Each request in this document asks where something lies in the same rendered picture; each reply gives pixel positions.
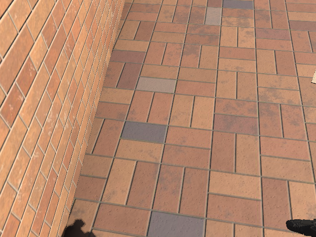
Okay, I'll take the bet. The robot right hand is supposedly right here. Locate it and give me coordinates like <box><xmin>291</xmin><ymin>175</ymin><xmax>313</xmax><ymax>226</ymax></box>
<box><xmin>285</xmin><ymin>218</ymin><xmax>316</xmax><ymax>237</ymax></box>

